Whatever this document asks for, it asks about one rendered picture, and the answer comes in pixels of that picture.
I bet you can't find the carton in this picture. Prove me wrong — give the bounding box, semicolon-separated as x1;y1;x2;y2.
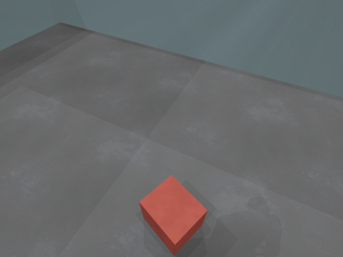
139;175;207;255

